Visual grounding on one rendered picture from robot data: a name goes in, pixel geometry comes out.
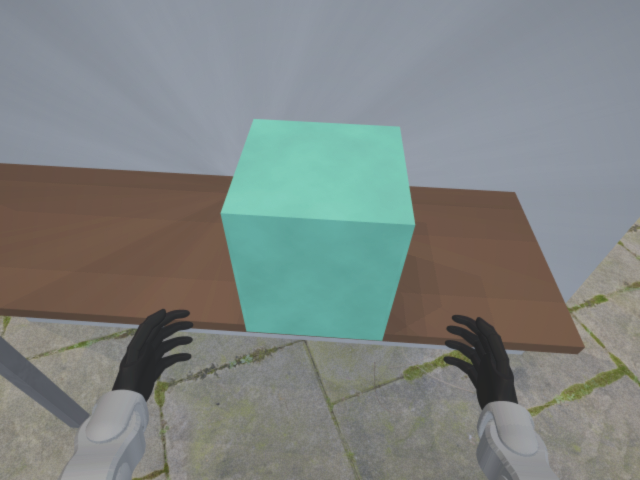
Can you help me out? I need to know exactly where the left robot forearm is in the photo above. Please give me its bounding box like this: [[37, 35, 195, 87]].
[[57, 390, 149, 480]]

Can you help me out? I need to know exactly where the right robot forearm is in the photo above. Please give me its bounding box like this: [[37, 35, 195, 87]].
[[476, 401, 560, 480]]

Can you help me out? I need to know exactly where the carton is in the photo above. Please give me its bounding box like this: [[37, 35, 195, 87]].
[[220, 119, 415, 341]]

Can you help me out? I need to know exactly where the robot right hand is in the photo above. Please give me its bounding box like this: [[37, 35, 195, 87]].
[[444, 315, 518, 410]]

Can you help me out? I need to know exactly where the robot left hand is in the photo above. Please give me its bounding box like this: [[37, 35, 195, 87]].
[[112, 309, 193, 402]]

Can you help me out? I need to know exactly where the table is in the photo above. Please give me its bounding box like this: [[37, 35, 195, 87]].
[[0, 163, 585, 428]]

